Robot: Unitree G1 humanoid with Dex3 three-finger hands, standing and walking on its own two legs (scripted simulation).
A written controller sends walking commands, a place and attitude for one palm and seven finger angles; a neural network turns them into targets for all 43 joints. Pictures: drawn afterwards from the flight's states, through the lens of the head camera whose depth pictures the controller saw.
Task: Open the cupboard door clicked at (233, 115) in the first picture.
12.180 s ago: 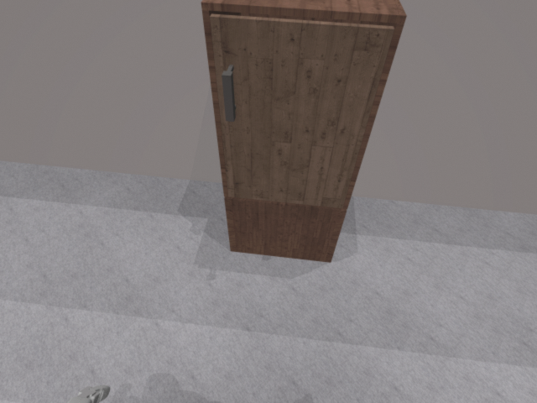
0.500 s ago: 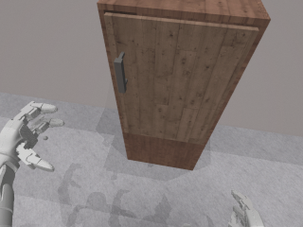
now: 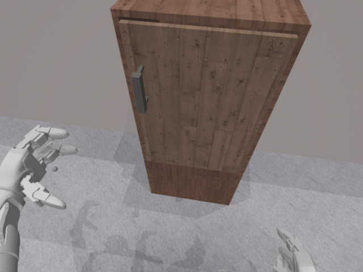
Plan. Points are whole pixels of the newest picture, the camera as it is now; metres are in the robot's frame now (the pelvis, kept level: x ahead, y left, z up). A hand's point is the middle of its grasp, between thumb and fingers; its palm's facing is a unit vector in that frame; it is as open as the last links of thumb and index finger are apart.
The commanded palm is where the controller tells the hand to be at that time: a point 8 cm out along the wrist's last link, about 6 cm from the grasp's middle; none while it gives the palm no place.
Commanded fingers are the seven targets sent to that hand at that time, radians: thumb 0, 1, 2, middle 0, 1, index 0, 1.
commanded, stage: move the hooked fingers beside the handle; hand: left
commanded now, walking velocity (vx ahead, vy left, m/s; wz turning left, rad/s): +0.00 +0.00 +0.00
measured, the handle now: (141, 89) +0.57 +0.15 +0.07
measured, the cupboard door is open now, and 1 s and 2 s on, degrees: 0 0 0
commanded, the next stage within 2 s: none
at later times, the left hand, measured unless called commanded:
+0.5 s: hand (78, 142) +0.36 +0.25 +0.09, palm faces -0.10 -1.00 +0.00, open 14.0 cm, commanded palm +0.33 +0.30 +0.09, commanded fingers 0.00 -0.50 0.30 -0.30 -1.20 -0.30 -1.20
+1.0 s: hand (94, 123) +0.42 +0.24 +0.08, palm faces -0.09 -1.00 +0.02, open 14.0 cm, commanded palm +0.40 +0.29 +0.08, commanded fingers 0.00 -0.50 0.30 -0.30 -1.20 -0.30 -1.20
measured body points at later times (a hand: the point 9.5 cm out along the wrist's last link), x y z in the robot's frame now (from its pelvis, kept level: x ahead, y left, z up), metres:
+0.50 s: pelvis +0.00 +0.01 +0.00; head +0.05 +0.01 +0.44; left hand +0.36 +0.31 +0.09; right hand +0.12 -0.25 -0.09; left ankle -0.04 +0.10 -0.71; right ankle +0.06 -0.11 -0.71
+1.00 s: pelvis +0.00 +0.00 -0.01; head +0.07 +0.01 +0.44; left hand +0.42 +0.29 +0.09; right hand +0.09 -0.26 -0.11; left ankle -0.04 +0.10 -0.71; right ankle +0.06 -0.11 -0.71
